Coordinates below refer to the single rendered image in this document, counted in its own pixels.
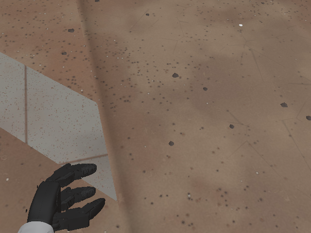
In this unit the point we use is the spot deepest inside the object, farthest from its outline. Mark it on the left robot hand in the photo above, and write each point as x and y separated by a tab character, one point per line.
49	200

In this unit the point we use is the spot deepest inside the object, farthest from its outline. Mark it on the robot left forearm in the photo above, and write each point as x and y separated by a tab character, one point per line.
36	227

